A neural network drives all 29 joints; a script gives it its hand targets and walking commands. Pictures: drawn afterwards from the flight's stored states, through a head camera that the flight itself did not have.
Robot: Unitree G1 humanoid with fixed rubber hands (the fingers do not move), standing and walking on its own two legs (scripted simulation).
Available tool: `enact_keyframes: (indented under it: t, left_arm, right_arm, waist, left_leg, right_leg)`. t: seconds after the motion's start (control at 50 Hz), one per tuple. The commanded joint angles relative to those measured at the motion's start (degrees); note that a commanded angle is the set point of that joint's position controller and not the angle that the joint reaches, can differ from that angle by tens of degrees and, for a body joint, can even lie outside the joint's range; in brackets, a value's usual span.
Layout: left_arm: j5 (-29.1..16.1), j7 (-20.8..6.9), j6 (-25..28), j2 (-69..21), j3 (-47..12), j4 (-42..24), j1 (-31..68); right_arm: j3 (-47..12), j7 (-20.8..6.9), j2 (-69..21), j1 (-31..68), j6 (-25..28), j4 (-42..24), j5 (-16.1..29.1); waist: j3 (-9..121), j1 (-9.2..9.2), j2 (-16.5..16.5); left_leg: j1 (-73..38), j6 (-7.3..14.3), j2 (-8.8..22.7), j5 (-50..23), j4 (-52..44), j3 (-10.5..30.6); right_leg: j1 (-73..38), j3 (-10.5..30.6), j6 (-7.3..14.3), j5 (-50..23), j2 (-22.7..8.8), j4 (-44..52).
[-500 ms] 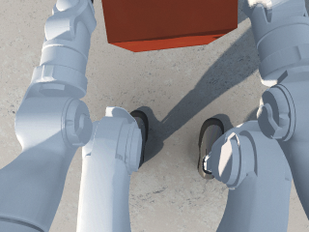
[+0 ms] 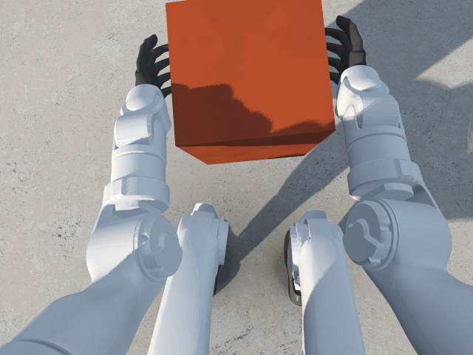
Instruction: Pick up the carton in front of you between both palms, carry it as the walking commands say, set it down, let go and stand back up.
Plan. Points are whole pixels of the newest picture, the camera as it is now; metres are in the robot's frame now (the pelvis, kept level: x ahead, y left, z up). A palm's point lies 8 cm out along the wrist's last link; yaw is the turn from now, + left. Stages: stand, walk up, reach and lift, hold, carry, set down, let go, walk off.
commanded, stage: reach and lift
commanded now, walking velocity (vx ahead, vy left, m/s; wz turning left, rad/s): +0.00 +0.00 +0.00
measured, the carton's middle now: (249, 96) +0.52 +0.03 -0.14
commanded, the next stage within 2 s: none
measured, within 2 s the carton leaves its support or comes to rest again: neither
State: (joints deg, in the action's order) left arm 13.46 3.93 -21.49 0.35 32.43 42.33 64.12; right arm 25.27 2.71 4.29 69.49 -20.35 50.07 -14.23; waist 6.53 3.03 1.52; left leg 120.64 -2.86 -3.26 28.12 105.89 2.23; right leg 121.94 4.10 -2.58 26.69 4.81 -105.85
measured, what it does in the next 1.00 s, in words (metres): rises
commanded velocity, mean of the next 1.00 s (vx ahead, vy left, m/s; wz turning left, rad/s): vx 0.00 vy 0.00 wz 0.00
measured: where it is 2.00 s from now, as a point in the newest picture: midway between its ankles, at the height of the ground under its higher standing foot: (252, 277)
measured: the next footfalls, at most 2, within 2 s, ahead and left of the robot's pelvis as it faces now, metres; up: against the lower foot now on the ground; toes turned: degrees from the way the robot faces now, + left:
none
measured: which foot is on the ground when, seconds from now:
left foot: down 0.00-1.00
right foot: down 0.00-1.00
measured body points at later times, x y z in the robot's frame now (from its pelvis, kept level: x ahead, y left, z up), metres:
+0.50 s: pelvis +0.04 +0.00 +0.12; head +0.23 -0.01 +0.52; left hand +0.48 +0.17 +0.07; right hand +0.50 -0.13 +0.07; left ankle +0.12 +0.13 -0.43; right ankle +0.13 -0.12 -0.43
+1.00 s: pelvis +0.08 +0.00 +0.25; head +0.16 +0.00 +0.70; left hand +0.44 +0.16 +0.23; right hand +0.44 -0.14 +0.23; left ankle +0.12 +0.13 -0.43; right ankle +0.12 -0.12 -0.43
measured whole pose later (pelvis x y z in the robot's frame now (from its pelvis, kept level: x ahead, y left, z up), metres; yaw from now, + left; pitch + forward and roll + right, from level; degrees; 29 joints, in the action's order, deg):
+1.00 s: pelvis +0.08 +0.00 +0.25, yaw +0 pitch +18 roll +0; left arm 12.7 1.6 -23.1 -7.5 21.0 30.4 25.4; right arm 19.3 2.3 -7.9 25.7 -22.3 30.9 -12.8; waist 9.9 1.0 0.2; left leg 50.3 -1.0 -2.1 22.2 54.4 3.9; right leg 50.9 4.2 -0.8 21.6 2.3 -54.4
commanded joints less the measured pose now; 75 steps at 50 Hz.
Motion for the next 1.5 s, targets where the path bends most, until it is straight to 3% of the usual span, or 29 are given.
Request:
enact_keyframes:
  t: [0.0, 0.1, 0.26, 0.4, 0.66, 0.98, 1.2, 1.28, 1.36, 1.48]
  left_arm:
    - [-8.37, -15.96, 0.55, -55.44, -26.91, -0.83, 41.51]
    - [-11.51, -17.27, -1.09, -60.18, -33.5, -5.43, 40.37]
    - [-14.82, -17.33, -2.0, -63.61, -41.28, -9.77, 31.33]
    - [-13.53, -16.91, -1.46, -64.86, -41.56, -8.18, 22.1]
    - [-11.0, -17.04, 0.17, -67.05, -41.91, -6.79, 8.77]
    - [-9.73, -16.72, -1.0, -67.48, -46.05, -11.12, -8.83]
    - [-11.34, -17.12, -6.5, -67.41, -50.87, -17.56, -17.44]
    - [-11.32, -17.24, -9.44, -66.4, -51.0, -19.91, -19.27]
    - [-9.61, -17.42, -11.63, -65.05, -47.75, -18.48, -19.85]
    - [-8.44, -18.39, -11.49, -65.7, -44.94, -17.36, -13.41]
  right_arm:
    - [-20.58, -13.43, -60.38, 34.12, 0.66, 0.32, 7.15]
    - [-24.3, -13.85, -63.91, 31.05, -0.66, -3.88, 8.57]
    - [-33.91, -14.28, -69.26, 24.07, -1.78, -11.37, 13.29]
    - [-35.88, -13.9, -71.73, 16.29, -1.58, -11.78, 13.33]
    - [-34.96, -13.3, -72.43, 2.34, 0.16, -12.06, 10.11]
    - [-40.03, -14.42, -72.5, -14.56, -1.63, -17.96, 9.98]
    - [-43.48, -15.75, -70.85, -23.55, -7.35, -25.19, 11.0]
    - [-43.44, -16.0, -69.59, -25.69, -10.45, -27.89, 11.26]
    - [-40.29, -16.43, -68.04, -26.05, -12.65, -26.5, 9.9]
    - [-38.26, -17.76, -68.57, -18.79, -12.64, -25.72, 9.22]
  waist:
    - [56.32, 2.22, 2.43]
    - [64.62, 0.4, -0.13]
    - [67.13, 0.98, 0.35]
    - [58.34, 1.38, 1.82]
    - [45.67, -0.78, -0.51]
    - [31.84, -1.78, -1.32]
    - [19.09, -2.96, -1.89]
    - [13.4, -3.59, -1.56]
    - [6.25, -3.32, -1.95]
    - [4.8, -2.93, -2.17]
  left_leg:
    - [-30.65, 1.71, -5.87, -2.82, -13.5, -7.76]
    - [-36.82, 0.88, -6.0, -7.05, -16.09, -7.94]
    - [-46.21, 0.46, -6.29, -13.86, -20.76, -7.04]
    - [-51.42, 1.14, -6.58, -13.11, -27.3, -5.36]
    - [-65.72, 1.81, -6.11, -13.39, -41.23, -2.13]
    - [-90.11, 2.78, -4.06, -23.28, -61.42, 1.53]
    - [-106.14, 2.65, -2.61, -28.64, -75.15, 2.94]
    - [-110.42, 2.63, -2.22, -27.52, -79.82, 2.75]
    - [-110.38, 2.95, -1.89, -20.92, -82.78, 2.17]
    - [-109.91, 3.39, -1.45, -14.33, -83.53, 1.64]
  right_leg:
    - [-32.07, -8.26, 2.61, 0.99, 5.49, 12.67]
    - [-39.8, -8.1, 2.44, -3.77, 5.71, 15.61]
    - [-49.62, -7.09, 1.3, -10.65, 5.89, 20.39]
    - [-54.86, -5.94, 0.7, -10.38, 5.81, 27.13]
    - [-68.72, -2.75, 1.85, -11.07, 4.53, 41.52]
    - [-93.29, 0.47, 2.48, -21.66, 2.36, 61.34]
    - [-109.12, 0.75, 2.65, -27.08, 0.94, 74.93]
    - [-113.14, 0.4, 2.77, -25.62, 0.66, 79.62]
    - [-113.81, -0.22, 3.02, -19.75, 0.36, 82.3]
    - [-113.64, -0.67, 3.21, -13.56, 0.12, 82.63]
